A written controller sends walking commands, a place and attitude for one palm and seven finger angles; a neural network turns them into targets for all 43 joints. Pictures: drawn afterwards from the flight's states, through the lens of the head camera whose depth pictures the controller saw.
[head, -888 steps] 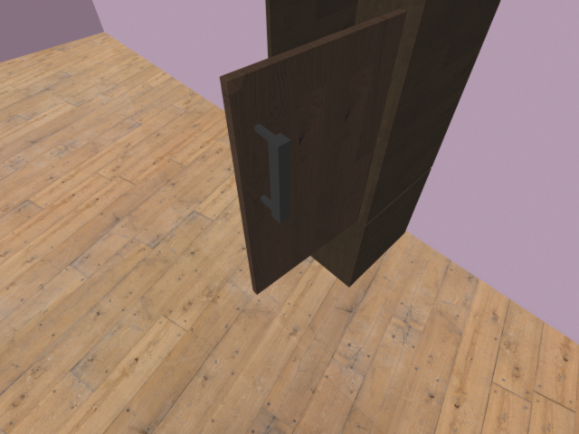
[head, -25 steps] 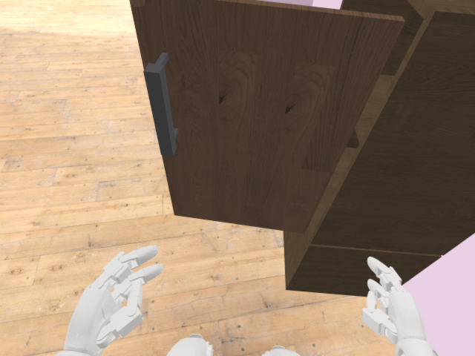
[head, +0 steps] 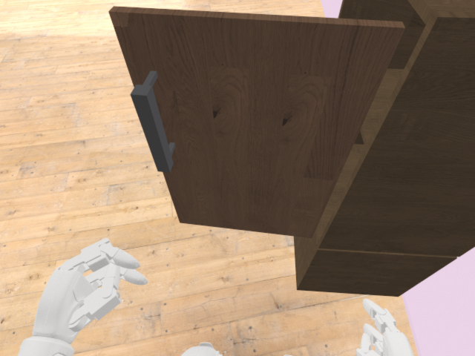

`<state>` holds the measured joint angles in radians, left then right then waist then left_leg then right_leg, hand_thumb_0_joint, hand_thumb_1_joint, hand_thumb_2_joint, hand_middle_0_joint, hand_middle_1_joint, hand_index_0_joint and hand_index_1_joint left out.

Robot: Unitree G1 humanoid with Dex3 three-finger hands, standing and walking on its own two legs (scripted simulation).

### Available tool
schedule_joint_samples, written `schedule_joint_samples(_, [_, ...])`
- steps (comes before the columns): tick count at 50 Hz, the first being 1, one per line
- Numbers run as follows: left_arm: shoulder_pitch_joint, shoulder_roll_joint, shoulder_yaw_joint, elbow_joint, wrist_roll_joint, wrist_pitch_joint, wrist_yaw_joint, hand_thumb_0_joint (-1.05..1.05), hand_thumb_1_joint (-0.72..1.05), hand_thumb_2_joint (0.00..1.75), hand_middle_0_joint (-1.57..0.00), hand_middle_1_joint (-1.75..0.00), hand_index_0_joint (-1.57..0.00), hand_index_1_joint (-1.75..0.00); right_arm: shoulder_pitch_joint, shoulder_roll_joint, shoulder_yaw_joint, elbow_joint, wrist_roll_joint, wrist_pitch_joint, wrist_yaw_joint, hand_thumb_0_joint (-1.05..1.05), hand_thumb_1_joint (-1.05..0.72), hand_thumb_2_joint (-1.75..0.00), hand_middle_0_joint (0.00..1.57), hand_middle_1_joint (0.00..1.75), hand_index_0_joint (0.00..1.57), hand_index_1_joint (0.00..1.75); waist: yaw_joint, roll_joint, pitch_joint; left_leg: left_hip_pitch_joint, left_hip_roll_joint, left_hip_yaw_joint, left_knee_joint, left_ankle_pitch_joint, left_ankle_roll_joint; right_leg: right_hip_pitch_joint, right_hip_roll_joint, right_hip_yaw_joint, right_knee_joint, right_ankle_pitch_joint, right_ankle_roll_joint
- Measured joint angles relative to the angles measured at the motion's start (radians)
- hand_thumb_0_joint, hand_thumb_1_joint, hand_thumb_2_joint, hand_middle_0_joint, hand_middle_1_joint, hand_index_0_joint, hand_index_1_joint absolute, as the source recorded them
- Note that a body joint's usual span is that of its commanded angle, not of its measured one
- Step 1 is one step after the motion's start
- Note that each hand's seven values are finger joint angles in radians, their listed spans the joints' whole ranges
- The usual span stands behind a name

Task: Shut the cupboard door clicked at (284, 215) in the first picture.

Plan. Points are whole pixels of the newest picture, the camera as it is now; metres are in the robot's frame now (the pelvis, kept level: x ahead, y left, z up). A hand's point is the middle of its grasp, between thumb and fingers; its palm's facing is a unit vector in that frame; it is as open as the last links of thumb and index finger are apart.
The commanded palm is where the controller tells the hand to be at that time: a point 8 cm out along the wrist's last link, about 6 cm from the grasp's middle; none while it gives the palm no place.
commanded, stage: raise the hand and make a fist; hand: left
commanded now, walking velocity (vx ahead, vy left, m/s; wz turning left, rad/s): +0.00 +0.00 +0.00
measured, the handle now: (159, 125) +0.47 +0.17 +0.13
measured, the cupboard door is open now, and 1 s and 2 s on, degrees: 86 86 86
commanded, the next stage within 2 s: bring the fist close to the handle in 1.00 s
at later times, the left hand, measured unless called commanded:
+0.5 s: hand (92, 267) +0.22 +0.20 +0.12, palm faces -0.04 -1.00 -0.08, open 3.1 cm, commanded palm +0.20 +0.25 +0.13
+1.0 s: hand (91, 258) +0.22 +0.20 +0.13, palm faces -0.04 -1.00 -0.07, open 3.1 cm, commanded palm +0.20 +0.25 +0.13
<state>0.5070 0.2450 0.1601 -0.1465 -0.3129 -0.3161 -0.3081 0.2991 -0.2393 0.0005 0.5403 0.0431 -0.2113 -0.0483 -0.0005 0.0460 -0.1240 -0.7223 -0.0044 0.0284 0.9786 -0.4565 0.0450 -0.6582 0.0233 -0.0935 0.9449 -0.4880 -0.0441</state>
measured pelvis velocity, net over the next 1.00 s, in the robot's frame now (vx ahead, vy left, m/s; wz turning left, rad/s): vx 0.00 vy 0.01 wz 0.01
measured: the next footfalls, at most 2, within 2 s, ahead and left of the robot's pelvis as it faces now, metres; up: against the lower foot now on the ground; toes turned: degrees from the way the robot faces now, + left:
none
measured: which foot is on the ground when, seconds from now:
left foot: down 0.00-1.00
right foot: down 0.00-1.00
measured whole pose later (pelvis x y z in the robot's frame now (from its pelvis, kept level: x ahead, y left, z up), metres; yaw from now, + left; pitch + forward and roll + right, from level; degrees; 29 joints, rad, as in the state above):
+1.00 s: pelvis +0.00 +0.01 +0.03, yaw +0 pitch +3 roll -1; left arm 0.33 0.29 0.18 -0.11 -0.29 -0.14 -0.28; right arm 0.26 -0.26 0.04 0.58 0.06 -0.27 -0.05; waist 0.01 0.04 -0.07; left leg -0.44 -0.02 0.03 0.73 -0.36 0.06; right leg -0.37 0.02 -0.08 0.69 -0.38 -0.03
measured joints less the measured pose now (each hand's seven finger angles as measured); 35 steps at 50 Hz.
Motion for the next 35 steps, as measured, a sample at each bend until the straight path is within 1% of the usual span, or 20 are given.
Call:
schedule_joint_samples(5, [-0.003,0.009,-0.021,-0.004,0.012,0.004,0.004,0.01,0.9,0.9,-0.95,-1.13,-0.96,-1.12,-0.01,-0.027,-0.016,0.004,0.007,-0.015,-0.006,0.02,-0.91,-0.9,0.2,0.3,0.2,0.3,-0.002,-0.006,0.007,0.025,-0.004,0.004,-0.019,0.005,0.006,0.025,-0.003,0.005,-0.02,0.007,0.005])
schedule_joint_samples(11, [-0.029,0.017,-0.017,-0.021,0.017,0.016,0.036,0.01,0.9,0.9,-1.07,-1.25,-1.07,-1.24,-0.037,-0.022,-0.008,-0.006,0.013,-0.032,-0.007,0.02,-0.91,-0.9,0.2,0.3,0.2,0.3,0.002,-0.006,0.007,0.076,-0.009,0.004,-0.056,0.017,0.011,0.078,-0.006,0.006,-0.06,0.021,0.01])
schedule_joint_samples(20, [-0.092,0.029,-0.013,-0.007,0.025,0.098,0.032,0.01,0.9,0.9,-1.22,-1.42,-1.22,-1.41,-0.062,0.001,0.037,-0.011,0.015,-0.047,-0.002,0.02,-0.91,-0.9,0.2,0.3,0.2,0.3,0.014,0.003,0.011,0.158,-0.016,-0.001,-0.126,0.045,0.015,0.164,-0.009,0.003,-0.137,0.052,0.017])
schedule_joint_samples(28, [-0.152,0.045,0.013,0.007,0.017,0.144,0.023,0.01,0.9,0.9,-1.28,-1.48,-1.28,-1.48,-0.053,-0.003,0.056,0.016,0.015,-0.058,-0.006,0.02,-0.9,-0.9,0.2,0.3,0.2,0.3,0.018,0.007,0.025,0.222,-0.021,-0.005,-0.179,0.067,0.017,0.231,-0.011,0.002,-0.195,0.075,0.02])
schedule_joint_samples(35, [-0.197,0.055,0.034,0.033,0.006,0.189,0.006,0.01,0.9,0.9,-1.29,-1.5,-1.29,-1.49,-0.04,-0.018,0.052,0.039,0.017,-0.058,-0.009,0.02,-0.9,-0.9,0.2,0.3,0.2,0.3,0.014,0.008,0.034,0.271,-0.024,0.001,-0.23,0.089,0.017,0.276,-0.012,0.009,-0.241,0.097,0.021])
